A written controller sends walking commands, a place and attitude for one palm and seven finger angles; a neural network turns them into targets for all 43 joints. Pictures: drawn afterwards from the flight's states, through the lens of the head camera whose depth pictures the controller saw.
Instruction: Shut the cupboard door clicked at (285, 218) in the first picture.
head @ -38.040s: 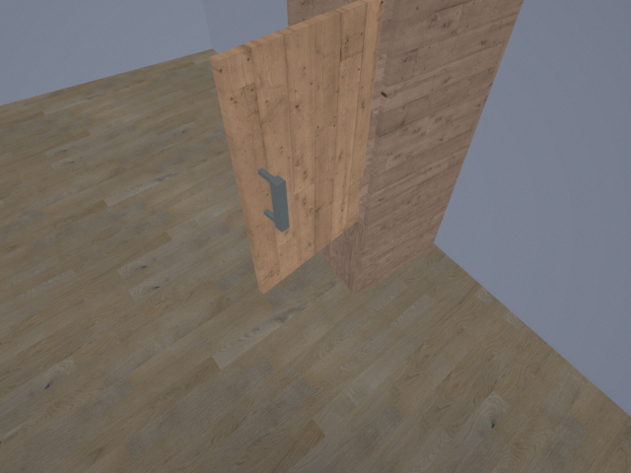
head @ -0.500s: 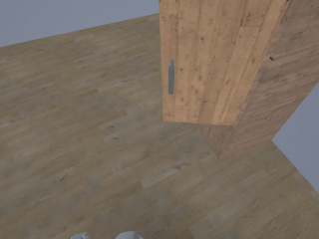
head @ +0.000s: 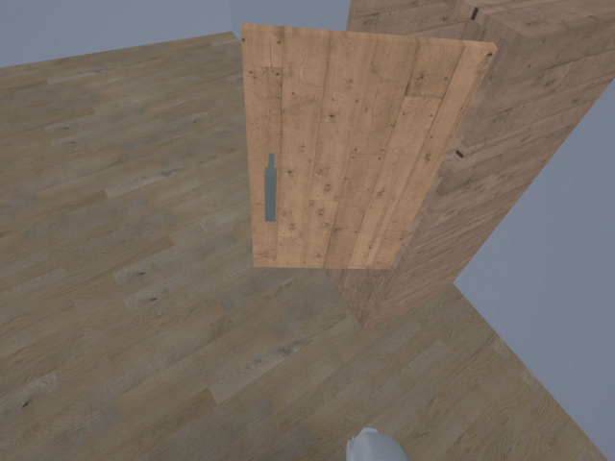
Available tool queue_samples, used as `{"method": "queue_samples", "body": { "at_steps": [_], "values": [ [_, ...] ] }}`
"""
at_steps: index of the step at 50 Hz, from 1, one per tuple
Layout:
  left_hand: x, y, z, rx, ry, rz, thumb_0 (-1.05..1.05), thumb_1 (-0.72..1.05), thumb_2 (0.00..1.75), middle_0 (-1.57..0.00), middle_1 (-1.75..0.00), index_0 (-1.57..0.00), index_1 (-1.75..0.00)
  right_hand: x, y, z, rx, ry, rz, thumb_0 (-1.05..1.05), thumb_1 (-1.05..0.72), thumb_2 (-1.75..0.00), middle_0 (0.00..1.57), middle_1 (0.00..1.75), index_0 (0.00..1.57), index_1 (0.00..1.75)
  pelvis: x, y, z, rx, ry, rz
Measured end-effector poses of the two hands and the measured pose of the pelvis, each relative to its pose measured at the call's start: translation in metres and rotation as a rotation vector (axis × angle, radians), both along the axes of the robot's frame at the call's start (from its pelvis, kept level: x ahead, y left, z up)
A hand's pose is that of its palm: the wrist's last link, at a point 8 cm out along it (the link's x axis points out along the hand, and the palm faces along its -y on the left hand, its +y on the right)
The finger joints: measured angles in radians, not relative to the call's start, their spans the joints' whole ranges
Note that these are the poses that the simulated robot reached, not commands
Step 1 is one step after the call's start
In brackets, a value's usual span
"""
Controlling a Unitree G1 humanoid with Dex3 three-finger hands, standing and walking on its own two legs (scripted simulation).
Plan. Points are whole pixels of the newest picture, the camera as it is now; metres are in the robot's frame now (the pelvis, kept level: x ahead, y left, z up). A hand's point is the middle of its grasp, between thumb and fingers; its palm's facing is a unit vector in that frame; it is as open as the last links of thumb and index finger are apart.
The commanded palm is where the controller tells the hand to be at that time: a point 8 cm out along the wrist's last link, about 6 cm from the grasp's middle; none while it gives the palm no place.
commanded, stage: take the last steps up to it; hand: left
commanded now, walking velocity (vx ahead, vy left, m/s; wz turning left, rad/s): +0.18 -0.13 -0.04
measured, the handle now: (270, 188) +0.57 +0.08 -0.03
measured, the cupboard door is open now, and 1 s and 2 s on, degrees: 62 62 62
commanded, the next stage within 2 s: come to a stop and stand still in 0.14 s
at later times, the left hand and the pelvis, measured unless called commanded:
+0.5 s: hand (238, 444) +0.17 +0.10 -0.19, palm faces +0.07 -0.98 -0.17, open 7.3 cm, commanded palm none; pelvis +0.13 -0.08 -0.01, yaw +1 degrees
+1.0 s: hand out of the picture +0.12 +0.12 -0.18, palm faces +0.04 -0.97 -0.24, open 7.4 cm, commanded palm none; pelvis +0.12 -0.08 -0.01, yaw +1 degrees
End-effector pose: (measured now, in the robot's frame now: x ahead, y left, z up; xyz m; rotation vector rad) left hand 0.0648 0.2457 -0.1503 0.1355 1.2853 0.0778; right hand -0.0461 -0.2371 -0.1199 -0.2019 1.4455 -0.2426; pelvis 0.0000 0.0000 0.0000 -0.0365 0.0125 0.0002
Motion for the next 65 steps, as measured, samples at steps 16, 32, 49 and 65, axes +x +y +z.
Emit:
{"method": "queue_samples", "body": {
  "at_steps": [16,32,49,65],
  "values": [
    [0.099,-0.089,-0.002,0.051,-0.045,0.011,0.0,0.93,0.9,-0.2,-0.3,-0.2,-0.3,0.143,-0.081,-0.029,0.033,-0.059,0.006,0.01,-0.91,-0.9,0.2,0.29,0.2,0.3,0.096,-0.072,-0.012,0.011,0.004,0.013],
    [0.091,-0.095,-0.004,0.092,0.047,0.111,0.01,0.91,0.9,-0.2,-0.3,-0.2,-0.3,0.295,-0.065,-0.028,0.099,-0.279,0.154,0.0,-0.91,-0.9,0.21,0.3,0.21,0.3,0.135,-0.091,-0.014,0.055,-0.014,0.016],
    [0.048,-0.084,0.004,0.1,0.103,0.087,0.01,0.9,0.9,-0.2,-0.3,-0.2,-0.3,0.248,-0.097,-0.021,0.028,-0.181,0.122,0.01,-0.91,-0.9,0.2,0.29,0.2,0.3,0.118,-0.08,-0.008,0.053,-0.01,0.02],
    [0.093,-0.017,0.01,0.14,-0.171,-0.024,0.01,0.9,0.9,-0.2,-0.3,-0.2,-0.3,0.194,-0.029,-0.021,0.06,-0.338,0.083,0.01,-0.9,-0.9,0.21,0.3,0.21,0.3,0.079,-0.032,-0.019,0.027,-0.059,-0.012]
  ]
}}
